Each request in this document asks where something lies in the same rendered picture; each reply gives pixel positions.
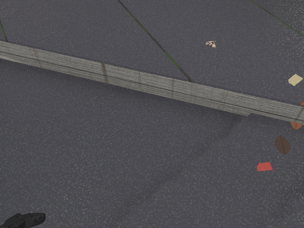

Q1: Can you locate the left robot hand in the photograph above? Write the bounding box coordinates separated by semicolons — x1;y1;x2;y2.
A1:
0;213;46;228

